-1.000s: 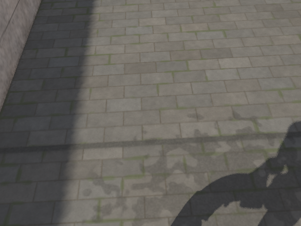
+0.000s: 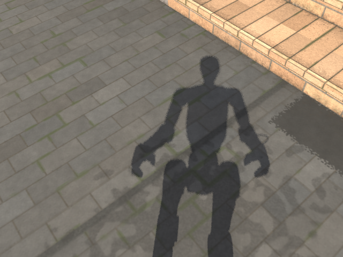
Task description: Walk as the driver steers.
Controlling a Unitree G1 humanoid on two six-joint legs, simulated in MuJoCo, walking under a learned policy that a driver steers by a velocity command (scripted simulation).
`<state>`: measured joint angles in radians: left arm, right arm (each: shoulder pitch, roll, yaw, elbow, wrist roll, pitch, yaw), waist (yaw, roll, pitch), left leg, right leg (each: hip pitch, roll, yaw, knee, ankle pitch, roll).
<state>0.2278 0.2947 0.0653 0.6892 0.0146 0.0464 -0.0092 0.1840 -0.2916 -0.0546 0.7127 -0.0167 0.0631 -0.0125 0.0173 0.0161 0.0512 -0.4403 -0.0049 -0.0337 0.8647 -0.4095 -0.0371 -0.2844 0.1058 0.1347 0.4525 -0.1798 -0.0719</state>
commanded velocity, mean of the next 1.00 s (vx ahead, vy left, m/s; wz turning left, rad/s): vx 0.20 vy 0.00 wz -0.25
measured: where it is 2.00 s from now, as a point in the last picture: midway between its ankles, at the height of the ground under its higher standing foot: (212, 194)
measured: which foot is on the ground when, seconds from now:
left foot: up 0.00-0.12, down 0.14-0.52, up 0.54-0.94, down 0.96-1.00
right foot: down 0.00-0.14, up 0.16-0.50, down 0.52-0.98, up 1.00-1.00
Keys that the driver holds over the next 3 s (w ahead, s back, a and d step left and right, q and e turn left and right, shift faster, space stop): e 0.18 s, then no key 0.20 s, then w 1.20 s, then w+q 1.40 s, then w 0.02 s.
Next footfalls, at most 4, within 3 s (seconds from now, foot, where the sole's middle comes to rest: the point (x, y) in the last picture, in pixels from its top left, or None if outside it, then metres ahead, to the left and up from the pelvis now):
0.14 left None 0.05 0.12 -0.78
0.52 right None -0.02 -0.08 -0.78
0.96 left None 0.33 0.07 -0.78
1.48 right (233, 221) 0.59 -0.17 -0.78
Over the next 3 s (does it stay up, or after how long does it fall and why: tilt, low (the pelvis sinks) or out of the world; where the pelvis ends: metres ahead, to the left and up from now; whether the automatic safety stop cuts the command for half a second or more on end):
stays up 1.25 -0.02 0.00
